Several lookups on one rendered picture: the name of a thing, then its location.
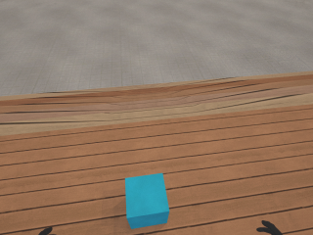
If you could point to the right robot hand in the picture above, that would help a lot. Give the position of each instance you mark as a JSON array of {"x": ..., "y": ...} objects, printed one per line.
[{"x": 270, "y": 228}]

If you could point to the carton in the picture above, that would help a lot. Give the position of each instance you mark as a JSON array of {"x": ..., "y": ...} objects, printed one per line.
[{"x": 146, "y": 200}]

